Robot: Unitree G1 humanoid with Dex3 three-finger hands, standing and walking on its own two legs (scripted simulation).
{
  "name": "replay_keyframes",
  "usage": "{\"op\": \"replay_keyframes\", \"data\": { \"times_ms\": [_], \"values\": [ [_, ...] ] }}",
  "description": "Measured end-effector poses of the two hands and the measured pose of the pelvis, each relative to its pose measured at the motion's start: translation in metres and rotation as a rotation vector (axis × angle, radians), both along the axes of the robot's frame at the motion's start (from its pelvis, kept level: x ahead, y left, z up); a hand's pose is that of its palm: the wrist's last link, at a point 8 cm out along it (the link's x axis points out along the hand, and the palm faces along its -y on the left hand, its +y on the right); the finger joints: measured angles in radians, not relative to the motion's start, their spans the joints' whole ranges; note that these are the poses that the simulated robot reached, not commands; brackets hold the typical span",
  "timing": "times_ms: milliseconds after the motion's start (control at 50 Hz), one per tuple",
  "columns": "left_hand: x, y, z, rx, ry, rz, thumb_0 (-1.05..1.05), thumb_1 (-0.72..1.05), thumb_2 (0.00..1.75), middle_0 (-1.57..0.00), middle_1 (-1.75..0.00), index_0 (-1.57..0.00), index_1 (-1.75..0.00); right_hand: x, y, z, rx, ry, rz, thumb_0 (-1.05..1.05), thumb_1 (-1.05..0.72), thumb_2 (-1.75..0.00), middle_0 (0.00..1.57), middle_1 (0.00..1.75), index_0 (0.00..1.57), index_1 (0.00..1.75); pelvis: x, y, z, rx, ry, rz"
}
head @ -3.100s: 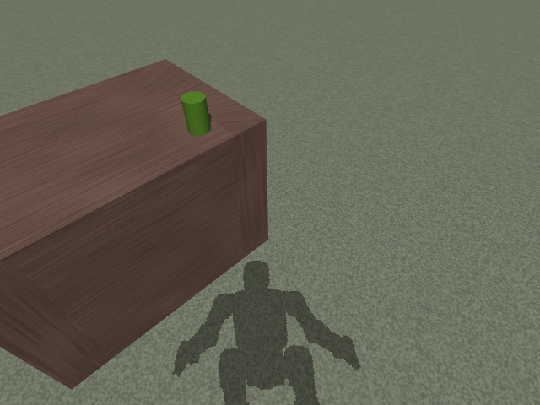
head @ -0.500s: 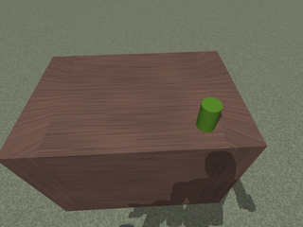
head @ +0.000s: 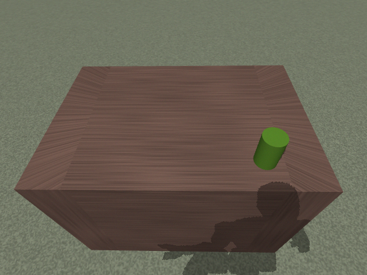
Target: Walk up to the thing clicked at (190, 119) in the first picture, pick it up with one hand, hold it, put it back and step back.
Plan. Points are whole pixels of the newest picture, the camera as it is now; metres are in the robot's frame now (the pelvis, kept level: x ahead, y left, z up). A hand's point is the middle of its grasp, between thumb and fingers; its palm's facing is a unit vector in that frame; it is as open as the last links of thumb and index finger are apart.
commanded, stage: walk up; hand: right
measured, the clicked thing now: (269, 149) +0.46 -0.23 -0.05
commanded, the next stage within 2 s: stand in 0.96 s
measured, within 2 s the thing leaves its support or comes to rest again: neither
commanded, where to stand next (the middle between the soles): +0.06 +0.01 m, yaw -3 degrees
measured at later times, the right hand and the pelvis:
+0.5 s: hand out of the picture +0.12 -0.26 -0.12, palm faces +0.00 +0.94 -0.33, open 7.4 cm; pelvis +0.01 +0.00 +0.03, yaw -1 degrees
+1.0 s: hand out of the picture +0.09 -0.26 -0.13, palm faces +0.03 +0.95 -0.32, open 7.4 cm; pelvis +0.02 -0.01 +0.03, yaw -1 degrees
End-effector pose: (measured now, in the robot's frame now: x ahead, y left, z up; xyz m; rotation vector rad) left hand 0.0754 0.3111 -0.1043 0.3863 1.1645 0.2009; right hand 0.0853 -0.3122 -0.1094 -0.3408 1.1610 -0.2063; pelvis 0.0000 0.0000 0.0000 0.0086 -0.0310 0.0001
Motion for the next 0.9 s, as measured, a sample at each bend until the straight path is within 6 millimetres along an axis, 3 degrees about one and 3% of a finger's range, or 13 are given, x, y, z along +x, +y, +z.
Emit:
{"op": "replay_keyframes", "data": {
  "times_ms": [180,420,900],
  "values": [
    [0.009,-0.004,0.003,-0.036,-0.01,0.013,0.01,0.9,0.9,-0.2,-0.3,-0.21,-0.3,0.013,0.015,0.012,0.024,0.009,0.017,0.01,-0.91,-0.89,0.2,0.3,0.2,0.3,0.003,0.0,0.013,-0.015,-0.007,-0.004],
    [0.008,-0.009,0.014,-0.036,0.013,0.028,0.01,0.9,0.9,-0.2,-0.3,-0.21,-0.3,0.025,0.011,0.023,0.036,-0.013,-0.004,0.01,-0.91,-0.89,0.2,0.3,0.2,0.3,0.006,-0.003,0.024,-0.006,-0.015,-0.008],
    [0.023,-0.019,0.018,-0.039,0.035,0.015,0.0,0.9,0.9,-0.2,-0.29,-0.2,-0.3,-0.008,0.005,0.017,0.048,0.078,-0.076,0.01,-0.91,-0.89,0.2,0.3,0.2,0.3,0.015,-0.007,0.03,-0.005,-0.008,-0.022]
  ]
}}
